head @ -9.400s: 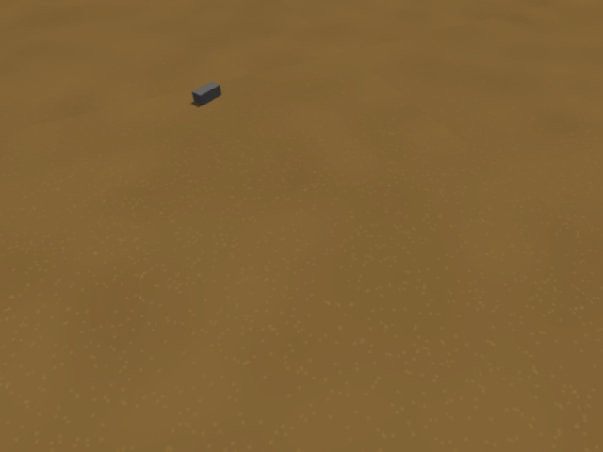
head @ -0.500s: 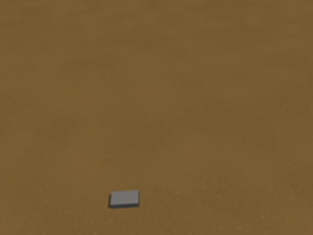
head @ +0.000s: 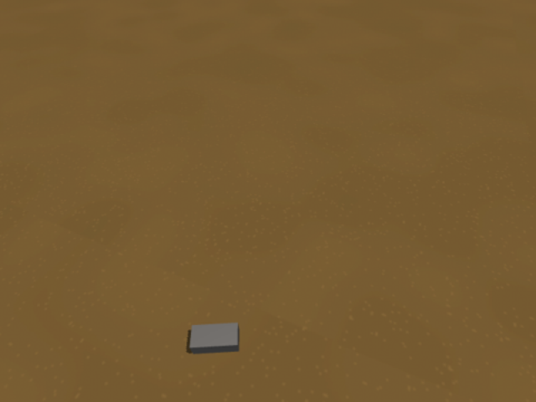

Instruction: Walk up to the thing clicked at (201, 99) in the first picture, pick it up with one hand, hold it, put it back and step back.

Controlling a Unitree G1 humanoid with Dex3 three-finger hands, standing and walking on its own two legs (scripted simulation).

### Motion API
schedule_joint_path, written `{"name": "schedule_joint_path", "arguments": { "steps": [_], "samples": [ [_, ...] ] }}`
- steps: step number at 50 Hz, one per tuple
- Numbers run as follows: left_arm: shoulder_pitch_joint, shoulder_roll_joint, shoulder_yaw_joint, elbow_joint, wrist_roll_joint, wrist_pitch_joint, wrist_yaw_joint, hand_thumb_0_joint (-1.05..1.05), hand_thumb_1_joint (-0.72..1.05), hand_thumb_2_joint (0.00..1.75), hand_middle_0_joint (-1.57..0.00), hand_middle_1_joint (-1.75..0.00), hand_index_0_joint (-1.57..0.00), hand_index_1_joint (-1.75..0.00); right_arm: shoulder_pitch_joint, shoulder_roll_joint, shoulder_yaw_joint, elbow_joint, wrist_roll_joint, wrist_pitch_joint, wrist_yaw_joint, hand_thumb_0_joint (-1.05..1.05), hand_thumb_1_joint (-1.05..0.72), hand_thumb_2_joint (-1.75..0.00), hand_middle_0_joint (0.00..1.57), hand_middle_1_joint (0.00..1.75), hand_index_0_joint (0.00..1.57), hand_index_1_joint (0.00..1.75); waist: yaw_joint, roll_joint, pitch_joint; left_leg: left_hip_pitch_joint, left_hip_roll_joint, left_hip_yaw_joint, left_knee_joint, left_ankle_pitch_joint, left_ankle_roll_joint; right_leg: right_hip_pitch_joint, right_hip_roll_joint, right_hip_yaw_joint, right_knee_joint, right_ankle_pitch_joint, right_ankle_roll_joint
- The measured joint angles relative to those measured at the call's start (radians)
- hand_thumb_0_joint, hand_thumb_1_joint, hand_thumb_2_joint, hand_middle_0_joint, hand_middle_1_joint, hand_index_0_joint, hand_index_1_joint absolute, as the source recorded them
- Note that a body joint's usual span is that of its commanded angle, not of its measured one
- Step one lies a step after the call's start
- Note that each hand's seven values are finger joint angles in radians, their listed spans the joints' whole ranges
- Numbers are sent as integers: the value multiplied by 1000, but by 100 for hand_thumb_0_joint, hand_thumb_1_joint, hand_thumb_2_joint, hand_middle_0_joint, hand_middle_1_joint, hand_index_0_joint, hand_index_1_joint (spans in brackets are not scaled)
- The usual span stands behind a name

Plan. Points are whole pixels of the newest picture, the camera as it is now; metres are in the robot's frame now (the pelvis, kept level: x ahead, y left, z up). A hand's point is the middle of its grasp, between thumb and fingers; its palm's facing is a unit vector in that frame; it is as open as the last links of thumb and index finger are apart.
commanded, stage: stand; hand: left
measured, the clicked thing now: (215, 338) +0.47 +0.21 -0.75
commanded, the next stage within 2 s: none
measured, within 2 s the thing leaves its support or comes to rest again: neither
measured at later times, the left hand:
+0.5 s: hand out of the picture +0.06 +0.25 -0.16, palm faces -0.03 -0.94 -0.34, open 7.4 cm
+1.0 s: hand out of the picture +0.09 +0.25 -0.16, palm faces -0.04 -0.94 -0.35, open 7.4 cm
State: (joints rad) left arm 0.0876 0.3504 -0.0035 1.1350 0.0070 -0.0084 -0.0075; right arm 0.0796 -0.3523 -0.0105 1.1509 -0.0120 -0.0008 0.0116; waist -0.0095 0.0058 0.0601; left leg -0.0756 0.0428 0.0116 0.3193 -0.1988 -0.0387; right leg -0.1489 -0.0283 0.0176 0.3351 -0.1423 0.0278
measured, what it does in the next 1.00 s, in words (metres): stands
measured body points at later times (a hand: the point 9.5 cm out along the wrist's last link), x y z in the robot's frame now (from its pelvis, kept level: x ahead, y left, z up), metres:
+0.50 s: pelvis +0.00 +0.00 +0.00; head +0.01 -0.01 +0.45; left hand +0.07 +0.30 -0.13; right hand +0.06 -0.31 -0.14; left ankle -0.01 +0.14 -0.75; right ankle +0.03 -0.14 -0.75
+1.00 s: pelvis +0.01 +0.00 +0.00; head +0.02 +0.00 +0.45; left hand +0.09 +0.30 -0.13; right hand +0.09 -0.30 -0.14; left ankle -0.01 +0.14 -0.75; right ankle +0.03 -0.14 -0.75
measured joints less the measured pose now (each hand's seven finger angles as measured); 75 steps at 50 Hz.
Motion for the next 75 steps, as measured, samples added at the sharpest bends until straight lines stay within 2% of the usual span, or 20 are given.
{"name": "schedule_joint_path", "arguments": {
  "steps": [27,75],
  "samples": [
    [30,6,-1,3,3,1,-4,1,90,89,-20,-30,-20,-30,38,-4,-1,3,-3,3,4,1,-90,-90,20,30,20,30,2,-1,-4,-14,7,-7,12,-2,-5,-9,6,-7,6,-1,-6],
    [18,-1,-3,-5,3,2,0,1,90,89,-20,-30,-20,-30,26,-5,5,-20,-2,-1,-4,1,-90,-90,20,30,20,30,6,6,-11,16,6,-11,-12,-17,-6,14,4,-13,3,-29,-6]
  ]
}}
